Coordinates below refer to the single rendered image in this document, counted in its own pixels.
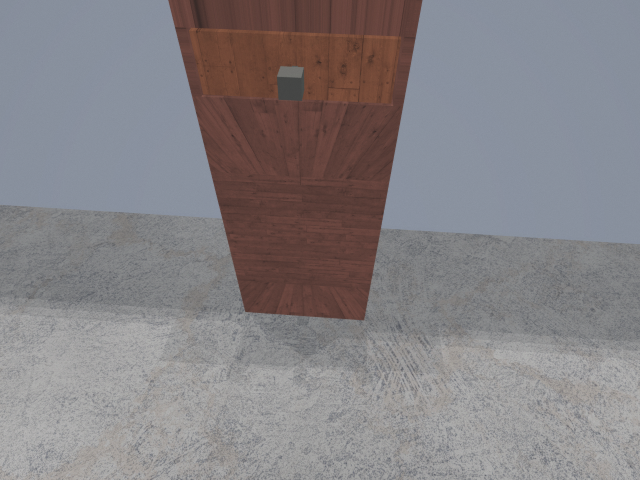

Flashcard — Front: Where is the handle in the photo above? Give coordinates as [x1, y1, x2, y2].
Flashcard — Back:
[277, 66, 304, 101]

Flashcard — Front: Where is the drawer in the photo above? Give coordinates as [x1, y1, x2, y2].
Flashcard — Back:
[189, 28, 401, 104]

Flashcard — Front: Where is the cabinet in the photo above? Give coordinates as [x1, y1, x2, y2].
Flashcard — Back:
[168, 0, 422, 320]

